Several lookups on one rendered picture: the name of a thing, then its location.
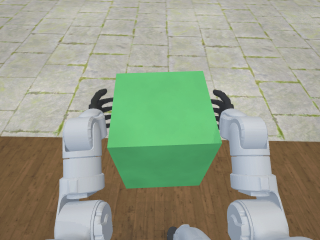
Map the robot left hand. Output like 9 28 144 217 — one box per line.
88 88 113 128

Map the robot right hand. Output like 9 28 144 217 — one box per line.
210 89 234 130

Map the robot left forearm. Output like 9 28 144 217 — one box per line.
54 108 108 239

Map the robot right forearm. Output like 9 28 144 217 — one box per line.
219 108 289 234

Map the right robot upper arm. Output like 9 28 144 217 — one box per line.
227 199 313 240

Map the robot right foot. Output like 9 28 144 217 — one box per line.
167 226 177 240

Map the left robot upper arm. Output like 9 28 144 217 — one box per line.
46 200 113 240

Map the right robot shin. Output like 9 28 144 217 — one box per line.
173 224 190 240

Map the carton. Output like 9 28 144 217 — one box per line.
107 71 222 189

